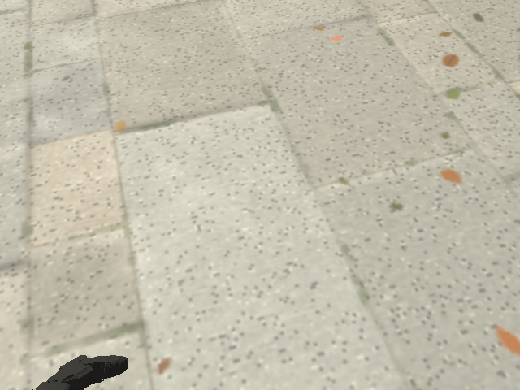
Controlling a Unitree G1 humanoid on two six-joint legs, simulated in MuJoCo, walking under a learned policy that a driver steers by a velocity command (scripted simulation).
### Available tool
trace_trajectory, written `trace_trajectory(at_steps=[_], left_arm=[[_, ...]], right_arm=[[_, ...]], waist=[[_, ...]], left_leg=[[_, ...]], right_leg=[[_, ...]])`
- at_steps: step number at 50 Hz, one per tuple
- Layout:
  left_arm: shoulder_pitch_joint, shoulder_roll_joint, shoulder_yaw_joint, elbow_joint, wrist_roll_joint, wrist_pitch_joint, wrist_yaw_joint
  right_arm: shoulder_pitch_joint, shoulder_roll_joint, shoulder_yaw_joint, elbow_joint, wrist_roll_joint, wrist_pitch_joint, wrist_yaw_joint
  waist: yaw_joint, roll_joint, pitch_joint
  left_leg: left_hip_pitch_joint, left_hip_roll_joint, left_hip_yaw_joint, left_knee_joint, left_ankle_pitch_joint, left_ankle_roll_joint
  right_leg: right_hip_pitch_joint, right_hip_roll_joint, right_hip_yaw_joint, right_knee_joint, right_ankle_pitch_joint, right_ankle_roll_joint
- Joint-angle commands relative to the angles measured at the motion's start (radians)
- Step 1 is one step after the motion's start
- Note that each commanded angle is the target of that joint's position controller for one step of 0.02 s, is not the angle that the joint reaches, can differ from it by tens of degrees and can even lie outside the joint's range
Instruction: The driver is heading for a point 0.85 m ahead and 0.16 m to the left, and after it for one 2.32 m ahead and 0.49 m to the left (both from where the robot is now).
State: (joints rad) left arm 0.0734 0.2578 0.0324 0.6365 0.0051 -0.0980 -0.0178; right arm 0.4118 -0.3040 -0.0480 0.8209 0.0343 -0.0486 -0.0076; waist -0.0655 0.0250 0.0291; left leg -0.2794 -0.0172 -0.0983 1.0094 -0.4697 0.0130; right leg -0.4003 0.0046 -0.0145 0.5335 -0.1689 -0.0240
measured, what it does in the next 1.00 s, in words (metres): walks ahead: left foot, then right foot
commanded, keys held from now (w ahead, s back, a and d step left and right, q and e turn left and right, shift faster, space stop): w+q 0.56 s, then w+e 0.44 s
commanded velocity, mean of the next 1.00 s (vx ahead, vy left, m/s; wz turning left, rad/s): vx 0.50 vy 0.00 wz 0.27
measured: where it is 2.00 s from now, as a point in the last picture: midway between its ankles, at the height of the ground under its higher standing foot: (199, 273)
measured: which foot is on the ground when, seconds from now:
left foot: up 0.00-0.40, down 0.42-0.98, up 1.00-1.00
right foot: down 0.00-0.42, up 0.44-0.96, down 0.98-1.00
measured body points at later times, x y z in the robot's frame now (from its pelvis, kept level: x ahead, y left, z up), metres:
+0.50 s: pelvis +0.25 +0.07 -0.01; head +0.29 +0.09 +0.44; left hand +0.22 +0.37 -0.14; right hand +0.51 -0.12 -0.09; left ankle +0.31 +0.17 -0.73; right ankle +0.12 -0.12 -0.65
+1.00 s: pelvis +0.54 +0.12 -0.01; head +0.57 +0.12 +0.43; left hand +0.66 +0.41 -0.10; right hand +0.66 -0.15 -0.14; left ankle +0.32 +0.17 -0.71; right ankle +0.67 +0.07 -0.73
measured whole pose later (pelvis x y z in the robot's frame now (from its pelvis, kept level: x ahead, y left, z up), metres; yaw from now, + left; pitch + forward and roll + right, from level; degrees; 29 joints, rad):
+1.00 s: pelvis +0.54 +0.12 -0.01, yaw +14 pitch +2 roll +1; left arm 0.12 0.29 0.04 0.70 -0.01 -0.08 -0.06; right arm 0.32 -0.31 -0.06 0.80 -0.01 -0.03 -0.02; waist -0.04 0.00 0.03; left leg -0.01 -0.02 0.05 0.62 -0.47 0.02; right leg -0.52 0.03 -0.03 0.58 -0.10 -0.09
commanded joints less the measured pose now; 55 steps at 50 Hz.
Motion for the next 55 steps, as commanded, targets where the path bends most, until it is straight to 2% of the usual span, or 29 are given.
trace_trajectory(at_steps=[1,3,6,12,17,19,20,21,22,23,24,25,26,27,29,32,36,39,43,46,47,48,49,50,51,52,53,54,55], left_arm=[[0.180,0.110,0.043,0.016,-0.001,0.005,0.005],[0.129,0.095,0.042,0.028,0.008,-0.005,0.005],[0.122,0.122,0.057,0.057,0.004,-0.022,0.008],[0.159,0.182,0.075,0.103,-0.003,-0.010,0.021],[0.215,0.228,0.092,0.142,-0.030,0.019,0.022],[0.210,0.258,0.100,0.144,-0.038,0.033,0.026],[0.201,0.267,0.102,0.142,-0.044,0.042,0.029],[0.199,0.246,0.093,0.137,-0.043,0.046,0.032],[0.233,0.177,0.065,0.117,-0.004,0.040,0.033],[0.295,0.068,0.027,0.057,0.017,0.011,0.022],[0.168,0.174,0.046,0.051,-0.024,-0.017,0.011],[0.104,0.198,0.052,0.024,-0.049,-0.033,0.006],[0.105,0.182,0.047,0.035,-0.032,-0.040,0.013],[0.112,0.184,0.052,0.044,-0.006,-0.039,0.020],[0.158,0.174,0.054,0.062,0.000,-0.017,0.015],[0.147,0.129,0.039,0.076,0.001,0.009,0.013],[0.032,0.100,0.022,0.057,-0.013,0.009,0.002],[-0.041,0.096,0.017,0.036,-0.027,0.005,-0.013],[-0.091,0.103,0.017,0.001,-0.030,0.003,-0.038],[-0.039,0.121,0.025,-0.006,-0.022,0.004,-0.052],[0.030,0.146,0.039,0.006,-0.018,0.009,-0.049],[0.162,0.186,0.064,0.038,-0.016,0.012,-0.042],[0.313,0.252,0.087,0.058,-0.018,0.018,-0.030],[0.360,0.340,0.106,0.058,-0.024,0.015,-0.028],[0.383,0.239,0.082,0.059,-0.035,0.017,-0.026],[0.333,0.207,0.071,0.049,-0.027,0.019,-0.018],[0.281,0.195,0.068,0.034,-0.021,0.020,-0.013],[0.229,0.171,0.059,0.024,-0.019,0.024,-0.012],[0.203,0.166,0.054,0.010,-0.006,0.023,-0.007]], right_arm=[[-0.079,-0.114,-0.031,-0.114,-0.002,-0.014,-0.002],[-0.070,-0.078,-0.032,-0.116,-0.003,0.007,0.003],[-0.108,-0.044,-0.027,-0.143,-0.011,0.027,0.006],[-0.273,-0.020,-0.012,-0.202,-0.013,0.014,0.040],[-0.386,-0.042,-0.017,-0.270,-0.013,0.019,0.063],[-0.346,-0.074,-0.034,-0.278,-0.017,0.026,0.065],[-0.252,-0.105,-0.054,-0.259,-0.017,0.030,0.063],[-0.084,-0.160,-0.087,-0.212,-0.013,0.035,0.051],[0.055,-0.253,-0.118,-0.183,-0.004,0.046,0.029],[-0.006,-0.332,-0.116,-0.215,-0.005,0.029,0.031],[0.008,-0.232,-0.091,-0.230,-0.009,0.011,0.041],[-0.025,-0.188,-0.076,-0.219,-0.016,-0.004,0.043],[-0.082,-0.165,-0.068,-0.222,-0.014,-0.009,0.042],[-0.142,-0.140,-0.060,-0.233,-0.020,-0.009,0.038],[-0.193,-0.107,-0.046,-0.248,-0.037,-0.013,0.028],[-0.166,-0.114,-0.043,-0.209,-0.037,-0.027,0.016],[-0.126,-0.124,-0.038,-0.163,-0.038,-0.032,0.008],[-0.090,-0.142,-0.041,-0.125,-0.037,-0.038,0.009],[-0.063,-0.147,-0.048,-0.077,-0.033,-0.025,0.008],[-0.089,-0.167,-0.056,-0.073,-0.030,-0.008,-0.004],[-0.100,-0.178,-0.059,-0.078,-0.031,0.000,-0.010],[-0.117,-0.174,-0.055,-0.086,-0.032,0.010,-0.017],[-0.100,-0.150,-0.041,-0.106,-0.045,0.008,-0.028],[0.018,-0.033,-0.002,-0.142,-0.063,-0.018,-0.010],[-0.045,-0.093,-0.007,-0.131,-0.041,-0.051,0.007],[-0.138,-0.138,-0.018,-0.166,-0.004,-0.076,0.021],[-0.196,-0.130,-0.011,-0.182,-0.008,-0.089,0.021],[-0.240,-0.125,-0.016,-0.187,-0.035,-0.091,0.015],[-0.221,-0.128,-0.021,-0.194,-0.045,-0.085,0.012]], waist=[[0.117,-0.128,-0.074],[0.073,-0.154,-0.029],[0.058,-0.111,0.000],[0.111,-0.068,0.035],[0.132,-0.068,0.064],[0.090,-0.099,0.012],[0.030,-0.100,-0.048],[-0.057,-0.075,-0.137],[-0.090,0.088,-0.226],[0.030,0.270,-0.335],[-0.057,0.117,-0.351],[-0.046,0.088,-0.210],[-0.001,0.006,-0.142],[0.038,-0.003,-0.100],[0.083,0.028,-0.095],[0.077,0.025,-0.065],[0.022,0.038,-0.014],[-0.014,0.034,0.028],[-0.026,0.017,0.062],[0.017,0.043,0.010],[0.054,0.058,-0.048],[0.129,0.041,-0.129],[0.187,-0.035,-0.237],[0.112,-0.290,-0.350],[0.171,-0.224,-0.412],[0.182,-0.173,-0.264],[0.162,-0.064,-0.185],[0.129,0.009,-0.096],[0.091,-0.040,-0.088]], left_leg=[[-0.462,0.105,-0.014,0.202,0.095,-0.009],[-0.379,0.139,-0.008,0.158,0.160,-0.017],[-0.394,0.151,-0.005,0.089,0.234,-0.034],[-0.368,0.136,0.057,-0.234,0.486,-0.019],[-0.372,0.107,0.117,-0.361,0.392,0.036],[-0.264,0.046,0.175,-0.375,0.289,0.076],[-0.129,-0.001,0.205,-0.399,0.271,0.104],[0.120,-0.048,0.208,-0.450,0.323,0.141],[0.419,0.115,-0.056,-0.465,0.353,0.209],[0.650,0.330,-0.652,-0.623,0.102,0.399],[0.645,0.347,-0.697,-0.724,0.031,0.375],[0.540,0.319,-0.554,-0.731,0.106,0.333],[0.402,0.273,-0.440,-0.724,0.217,0.299],[0.282,0.236,-0.354,-0.731,0.333,0.278],[0.171,0.207,-0.271,-0.770,0.477,0.276],[0.107,0.188,-0.136,-0.810,0.626,0.270],[0.115,0.153,-0.016,-0.844,0.551,0.208],[0.161,0.189,0.006,-0.872,0.466,0.197],[0.337,0.254,0.037,-0.827,0.545,0.182],[0.408,0.263,0.081,-0.701,0.889,0.144],[0.412,0.248,0.102,-0.596,1.080,0.128],[0.365,0.206,0.149,-0.405,1.184,0.098],[0.152,0.172,0.174,-0.125,0.962,0.057],[-0.296,-0.051,0.140,0.261,0.146,-0.026],[-0.438,-0.057,-0.024,0.377,-0.075,-0.021],[-0.517,0.003,-0.039,0.371,-0.004,-0.002],[-0.499,0.047,-0.024,0.299,0.066,0.008],[-0.460,0.075,-0.006,0.195,0.111,0.005],[-0.394,0.091,-0.011,0.151,0.137,-0.005]], right_leg=[[0.428,-0.310,0.376,-0.282,-0.091,-0.171],[0.301,-0.268,0.244,-0.344,0.016,-0.159],[0.261,-0.275,0.131,-0.394,0.140,-0.179],[0.311,-0.256,-0.060,-0.407,0.222,-0.154],[0.453,-0.299,-0.124,-0.340,0.314,-0.117],[0.487,-0.296,-0.161,-0.204,0.627,-0.094],[0.471,-0.279,-0.188,-0.053,0.763,-0.078],[0.370,-0.238,-0.218,0.168,0.755,-0.044],[0.094,-0.182,-0.222,0.499,0.307,0.007],[-0.291,0.027,-0.053,0.788,-0.451,0.057],[-0.392,-0.008,0.107,0.853,-0.414,0.039],[-0.449,-0.046,0.094,0.814,-0.310,0.018],[-0.398,-0.090,0.095,0.732,-0.228,0.013],[-0.328,-0.116,0.096,0.648,-0.176,0.022],[-0.231,-0.136,0.090,0.588,-0.114,0.042],[-0.225,-0.140,0.055,0.470,0.001,0.080],[-0.221,-0.126,0.039,0.218,0.264,0.070],[-0.216,-0.104,0.031,0.105,0.347,0.047],[-0.307,-0.078,0.047,0.032,0.236,-0.004],[-0.223,-0.025,-0.005,0.017,0.094,-0.051],[-0.117,0.015,-0.042,0.025,0.055,-0.071],[0.069,0.060,-0.069,-0.007,0.082,-0.100],[0.366,-0.052,0.113,0.005,0.142,-0.160],[0.733,-0.301,0.666,-0.074,-0.028,-0.368],[0.815,-0.325,0.840,-0.203,-0.168,-0.375],[0.719,-0.301,0.696,-0.225,-0.164,-0.323],[0.585,-0.262,0.591,-0.230,-0.093,-0.291],[0.444,-0.220,0.503,-0.255,0.022,-0.264],[0.361,-0.203,0.468,-0.272,0.127,-0.274]])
